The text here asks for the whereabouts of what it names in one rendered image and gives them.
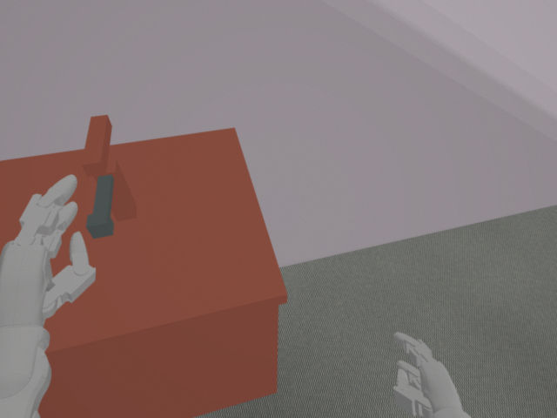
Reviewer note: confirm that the tap lever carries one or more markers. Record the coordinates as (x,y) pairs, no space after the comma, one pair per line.
(99,224)

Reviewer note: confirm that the robot left forearm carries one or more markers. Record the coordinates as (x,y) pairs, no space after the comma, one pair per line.
(25,371)

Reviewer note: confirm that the robot right hand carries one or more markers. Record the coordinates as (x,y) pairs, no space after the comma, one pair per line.
(432,389)

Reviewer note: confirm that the robot left hand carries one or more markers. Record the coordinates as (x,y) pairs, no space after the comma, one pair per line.
(25,271)

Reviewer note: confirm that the counter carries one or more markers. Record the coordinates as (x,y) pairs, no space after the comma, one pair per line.
(183,317)

